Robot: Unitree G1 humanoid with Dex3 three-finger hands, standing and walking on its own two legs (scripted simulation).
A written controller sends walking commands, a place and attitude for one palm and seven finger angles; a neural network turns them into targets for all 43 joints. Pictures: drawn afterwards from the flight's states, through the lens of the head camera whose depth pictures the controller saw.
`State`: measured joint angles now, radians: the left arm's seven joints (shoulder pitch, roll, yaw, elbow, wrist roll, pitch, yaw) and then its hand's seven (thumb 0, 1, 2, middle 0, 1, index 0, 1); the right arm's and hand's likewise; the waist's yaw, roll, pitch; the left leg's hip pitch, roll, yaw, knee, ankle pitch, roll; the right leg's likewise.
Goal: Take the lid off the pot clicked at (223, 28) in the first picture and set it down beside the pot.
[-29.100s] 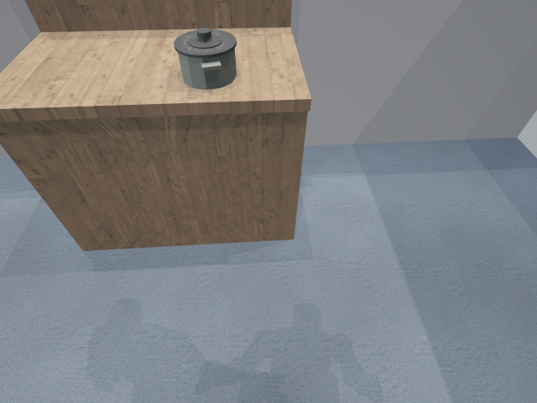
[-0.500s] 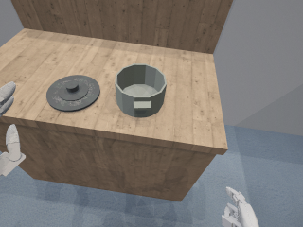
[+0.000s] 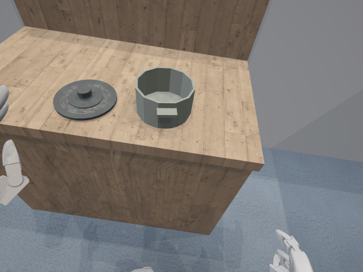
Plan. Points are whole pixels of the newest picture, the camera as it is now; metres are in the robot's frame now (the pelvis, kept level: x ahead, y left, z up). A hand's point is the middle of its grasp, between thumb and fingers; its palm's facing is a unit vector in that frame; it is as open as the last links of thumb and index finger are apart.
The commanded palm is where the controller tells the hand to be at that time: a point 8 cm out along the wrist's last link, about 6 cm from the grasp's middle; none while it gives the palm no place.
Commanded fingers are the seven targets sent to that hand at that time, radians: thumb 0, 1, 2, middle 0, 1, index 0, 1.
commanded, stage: step back with the hand held close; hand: left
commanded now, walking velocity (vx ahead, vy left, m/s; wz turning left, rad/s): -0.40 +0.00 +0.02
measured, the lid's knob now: (84, 91) +0.58 +0.31 +0.03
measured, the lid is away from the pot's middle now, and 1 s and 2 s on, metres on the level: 0.24 0.24 0.24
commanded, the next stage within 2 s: stop stepping back and stand still in 0.76 s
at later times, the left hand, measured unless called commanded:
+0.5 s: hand (12, 214) +0.15 +0.22 +0.21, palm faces +0.37 -0.85 -0.38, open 7.4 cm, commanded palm +0.08 +0.27 +0.22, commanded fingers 0.00 0.90 0.90 -0.20 -0.30 -0.20 -0.30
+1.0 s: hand out of the picture +0.06 +0.22 +0.20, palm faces +0.29 -0.88 -0.39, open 7.4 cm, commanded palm +0.00 +0.28 +0.22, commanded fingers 0.00 0.90 0.90 -0.20 -0.30 -0.20 -0.30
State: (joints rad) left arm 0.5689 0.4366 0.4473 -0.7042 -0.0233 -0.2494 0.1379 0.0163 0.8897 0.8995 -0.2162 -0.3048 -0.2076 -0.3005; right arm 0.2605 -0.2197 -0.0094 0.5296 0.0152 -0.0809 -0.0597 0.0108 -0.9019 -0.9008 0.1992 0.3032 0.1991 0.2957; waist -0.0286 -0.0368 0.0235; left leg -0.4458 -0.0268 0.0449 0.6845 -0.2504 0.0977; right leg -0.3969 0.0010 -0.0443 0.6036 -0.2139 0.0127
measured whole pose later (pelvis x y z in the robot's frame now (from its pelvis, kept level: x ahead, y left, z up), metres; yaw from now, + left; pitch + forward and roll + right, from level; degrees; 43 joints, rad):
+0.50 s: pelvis -0.04 -0.01 +0.00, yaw +2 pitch +1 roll -2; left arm 0.54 0.42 0.41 -0.72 -0.04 -0.24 0.13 0.01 0.89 0.90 -0.22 -0.31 -0.21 -0.30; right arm 0.24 -0.19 -0.02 0.57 0.00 -0.03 -0.04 0.01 -0.90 -0.90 0.20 0.30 0.20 0.30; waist -0.05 -0.06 -0.01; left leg -0.44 0.01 0.00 0.67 -0.27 0.03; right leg -0.39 0.00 -0.03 0.58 -0.21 0.02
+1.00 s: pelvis -0.13 +0.01 +0.00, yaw -1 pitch +2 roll -3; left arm 0.58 0.43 0.37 -0.69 -0.05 -0.19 0.11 0.02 0.89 0.90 -0.22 -0.31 -0.21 -0.30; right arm 0.26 -0.21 -0.01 0.57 0.02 -0.07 -0.05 0.01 -0.90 -0.90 0.20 0.30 0.20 0.30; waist -0.06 -0.03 -0.09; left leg -0.39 0.03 -0.01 0.67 -0.34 0.02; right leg -0.34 -0.01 -0.02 0.60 -0.30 0.04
